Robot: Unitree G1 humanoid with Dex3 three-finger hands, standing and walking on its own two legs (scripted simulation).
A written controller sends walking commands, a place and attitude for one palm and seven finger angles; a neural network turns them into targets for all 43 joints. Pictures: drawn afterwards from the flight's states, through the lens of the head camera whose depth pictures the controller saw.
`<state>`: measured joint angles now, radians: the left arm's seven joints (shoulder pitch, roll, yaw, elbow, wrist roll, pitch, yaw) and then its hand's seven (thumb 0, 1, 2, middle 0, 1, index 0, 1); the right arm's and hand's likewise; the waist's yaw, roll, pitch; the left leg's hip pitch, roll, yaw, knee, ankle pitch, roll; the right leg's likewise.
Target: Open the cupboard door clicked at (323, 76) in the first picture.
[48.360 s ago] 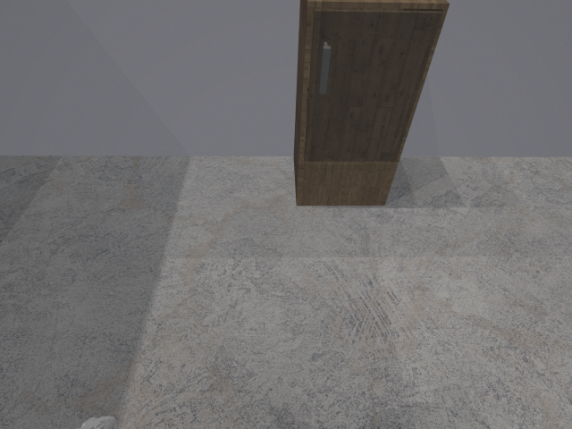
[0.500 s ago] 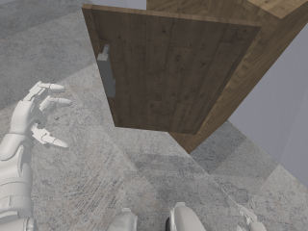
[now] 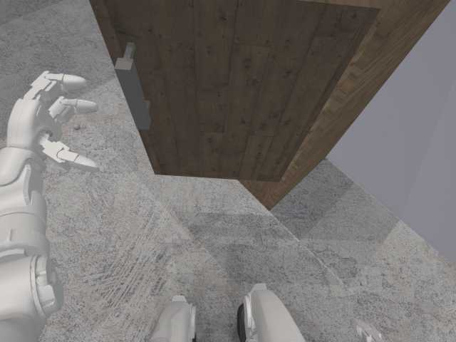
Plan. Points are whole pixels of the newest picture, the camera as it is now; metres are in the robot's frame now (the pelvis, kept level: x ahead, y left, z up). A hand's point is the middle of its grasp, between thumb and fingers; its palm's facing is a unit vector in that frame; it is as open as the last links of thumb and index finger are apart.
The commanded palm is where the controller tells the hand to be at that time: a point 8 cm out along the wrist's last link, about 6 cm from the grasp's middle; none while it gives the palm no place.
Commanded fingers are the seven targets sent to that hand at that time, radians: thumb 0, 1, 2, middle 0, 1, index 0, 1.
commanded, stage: move the hooked fingers beside the handle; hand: left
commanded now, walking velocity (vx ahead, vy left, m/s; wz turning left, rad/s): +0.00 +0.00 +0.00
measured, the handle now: (137, 89) +0.55 +0.16 +0.05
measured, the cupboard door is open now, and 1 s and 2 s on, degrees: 45 45 45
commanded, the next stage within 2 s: slide the fingers in behind the handle in 1.22 s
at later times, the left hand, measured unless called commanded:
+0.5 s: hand (95, 98) +0.51 +0.22 +0.06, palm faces -0.10 -1.00 -0.02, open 14.0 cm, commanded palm +0.50 +0.27 +0.05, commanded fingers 0.00 -0.50 0.30 -0.30 -1.20 -0.30 -1.20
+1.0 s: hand (89, 106) +0.50 +0.23 +0.06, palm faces -0.10 -0.99 -0.03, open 14.0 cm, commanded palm +0.49 +0.27 +0.05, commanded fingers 0.00 -0.50 0.30 -0.30 -1.20 -0.30 -1.20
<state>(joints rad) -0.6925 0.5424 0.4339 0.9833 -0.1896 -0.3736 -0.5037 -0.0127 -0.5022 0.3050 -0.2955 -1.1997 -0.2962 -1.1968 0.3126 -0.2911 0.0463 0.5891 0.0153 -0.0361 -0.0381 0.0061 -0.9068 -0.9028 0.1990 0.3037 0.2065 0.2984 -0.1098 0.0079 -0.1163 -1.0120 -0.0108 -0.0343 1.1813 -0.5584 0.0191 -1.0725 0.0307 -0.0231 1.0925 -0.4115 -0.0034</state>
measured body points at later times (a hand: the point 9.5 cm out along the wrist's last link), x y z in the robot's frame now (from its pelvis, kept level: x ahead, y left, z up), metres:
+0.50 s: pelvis +0.00 +0.01 -0.01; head +0.16 +0.03 +0.41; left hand +0.51 +0.28 +0.06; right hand +0.01 -0.27 -0.11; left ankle +0.00 +0.10 -0.64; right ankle +0.05 -0.12 -0.64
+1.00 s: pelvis +0.01 +0.01 +0.00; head +0.16 +0.04 +0.42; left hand +0.50 +0.29 +0.06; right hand +0.04 -0.26 -0.11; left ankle +0.00 +0.10 -0.64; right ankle +0.05 -0.12 -0.64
